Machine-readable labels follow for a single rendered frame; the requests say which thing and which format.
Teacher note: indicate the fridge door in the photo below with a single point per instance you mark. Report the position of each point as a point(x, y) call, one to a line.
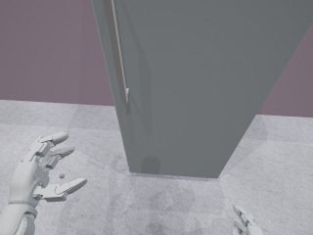
point(197, 71)

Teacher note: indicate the left robot hand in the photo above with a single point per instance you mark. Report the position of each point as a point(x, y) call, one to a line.
point(24, 187)

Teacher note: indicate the handle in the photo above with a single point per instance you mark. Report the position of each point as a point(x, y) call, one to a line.
point(116, 51)

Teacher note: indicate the left robot forearm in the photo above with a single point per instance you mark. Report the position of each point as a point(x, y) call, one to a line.
point(17, 219)

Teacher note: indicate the right robot hand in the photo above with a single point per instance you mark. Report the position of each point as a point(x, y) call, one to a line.
point(249, 227)

